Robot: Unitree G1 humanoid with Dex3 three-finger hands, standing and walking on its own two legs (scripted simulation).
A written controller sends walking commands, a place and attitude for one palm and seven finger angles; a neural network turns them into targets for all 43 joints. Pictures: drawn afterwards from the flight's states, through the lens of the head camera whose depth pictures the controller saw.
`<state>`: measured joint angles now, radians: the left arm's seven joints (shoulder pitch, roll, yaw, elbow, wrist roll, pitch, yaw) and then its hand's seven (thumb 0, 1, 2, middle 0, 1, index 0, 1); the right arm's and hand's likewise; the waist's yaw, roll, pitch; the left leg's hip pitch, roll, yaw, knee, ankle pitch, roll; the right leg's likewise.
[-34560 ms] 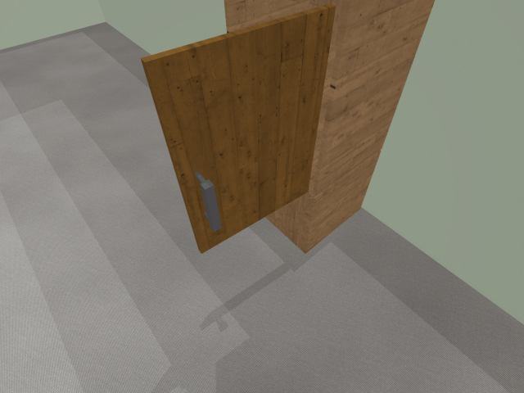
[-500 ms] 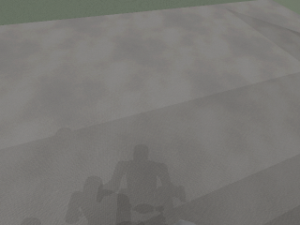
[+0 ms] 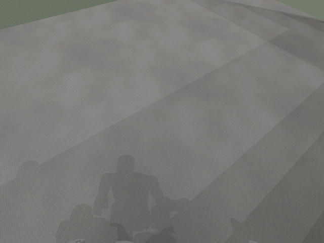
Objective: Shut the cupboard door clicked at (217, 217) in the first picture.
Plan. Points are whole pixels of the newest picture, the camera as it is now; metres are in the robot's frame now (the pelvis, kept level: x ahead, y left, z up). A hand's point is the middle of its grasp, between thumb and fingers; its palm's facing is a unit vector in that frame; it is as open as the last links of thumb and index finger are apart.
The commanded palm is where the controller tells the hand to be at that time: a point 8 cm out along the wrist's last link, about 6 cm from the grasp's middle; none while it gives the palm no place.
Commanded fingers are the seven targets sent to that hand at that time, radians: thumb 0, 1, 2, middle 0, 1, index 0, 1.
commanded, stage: turn to face it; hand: left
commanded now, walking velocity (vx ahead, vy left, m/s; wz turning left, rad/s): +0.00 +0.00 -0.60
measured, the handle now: out of the picture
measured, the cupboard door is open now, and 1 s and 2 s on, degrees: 53 53 53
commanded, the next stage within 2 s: none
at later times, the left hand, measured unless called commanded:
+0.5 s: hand (113, 226) +0.18 +0.14 -0.15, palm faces -0.28 -0.92 -0.28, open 7.3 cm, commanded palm none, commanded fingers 0.00 0.90 0.90 -0.20 -0.30 -0.20 -0.30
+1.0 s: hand (126, 203) +0.24 +0.12 -0.16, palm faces -0.53 -0.82 -0.21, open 7.4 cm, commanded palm none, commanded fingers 0.00 0.90 0.90 -0.20 -0.30 -0.20 -0.30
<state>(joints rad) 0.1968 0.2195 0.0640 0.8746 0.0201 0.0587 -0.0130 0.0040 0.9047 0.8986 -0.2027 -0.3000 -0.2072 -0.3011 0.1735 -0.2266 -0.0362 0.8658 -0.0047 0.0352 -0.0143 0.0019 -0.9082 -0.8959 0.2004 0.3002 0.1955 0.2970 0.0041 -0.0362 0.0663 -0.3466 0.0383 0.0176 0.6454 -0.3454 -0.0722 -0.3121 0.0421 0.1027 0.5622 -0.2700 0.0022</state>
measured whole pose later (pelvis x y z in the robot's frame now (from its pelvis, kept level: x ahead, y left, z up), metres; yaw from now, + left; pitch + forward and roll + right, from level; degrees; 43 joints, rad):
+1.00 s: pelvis +0.05 -0.01 +0.01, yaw -36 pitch +1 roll -2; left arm 0.18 0.28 0.10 0.88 0.02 0.09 -0.04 0.01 0.91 0.90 -0.20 -0.30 -0.20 -0.30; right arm 0.20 -0.20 0.00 0.84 -0.03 0.02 -0.03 0.00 -0.90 -0.90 0.20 0.30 0.20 0.30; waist 0.01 -0.03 0.09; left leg -0.24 0.13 0.13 0.52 -0.28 -0.02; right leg -0.46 -0.01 -0.03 1.04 -0.49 0.05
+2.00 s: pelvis +0.06 -0.09 -0.01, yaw -70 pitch +0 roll -1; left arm 0.13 0.24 0.06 0.87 0.02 0.03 -0.03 0.00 0.91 0.90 -0.20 -0.30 -0.20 -0.30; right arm 0.26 -0.28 -0.05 0.92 -0.01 0.07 -0.02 0.00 -0.90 -0.90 0.20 0.30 0.20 0.30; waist -0.03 0.06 0.09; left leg -0.32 0.15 0.13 0.95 -0.55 -0.07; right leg -0.32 0.00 -0.08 0.66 -0.34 -0.03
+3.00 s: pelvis +0.02 -0.18 +0.00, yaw -87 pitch +0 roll -1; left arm 0.16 0.19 0.05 0.96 0.02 0.01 -0.03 0.00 0.91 0.90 -0.20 -0.30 -0.20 -0.30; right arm 0.37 -0.26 -0.06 1.08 -0.02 0.05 -0.02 0.00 -0.91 -0.90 0.20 0.30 0.20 0.30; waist -0.05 0.04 0.03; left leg -0.40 0.12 0.07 1.03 -0.51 -0.03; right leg -0.22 0.01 -0.09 0.51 -0.29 -0.04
